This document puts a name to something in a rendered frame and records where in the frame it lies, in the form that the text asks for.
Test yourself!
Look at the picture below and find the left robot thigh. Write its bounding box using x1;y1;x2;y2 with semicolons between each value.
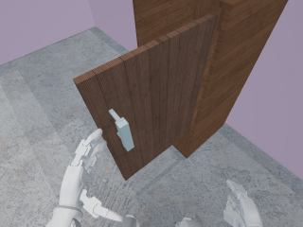
113;217;140;227

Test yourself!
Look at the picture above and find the robot right hand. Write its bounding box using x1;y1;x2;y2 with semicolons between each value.
223;179;263;227

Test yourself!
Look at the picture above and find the robot left hand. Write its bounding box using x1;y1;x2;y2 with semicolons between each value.
59;128;123;222

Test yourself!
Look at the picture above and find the left robot forearm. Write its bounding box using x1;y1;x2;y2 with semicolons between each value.
45;206;83;227

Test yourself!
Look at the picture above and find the cupboard door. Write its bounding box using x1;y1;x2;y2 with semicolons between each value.
73;12;219;181

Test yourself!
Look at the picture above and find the handle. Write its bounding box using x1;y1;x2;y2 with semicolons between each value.
109;109;134;151

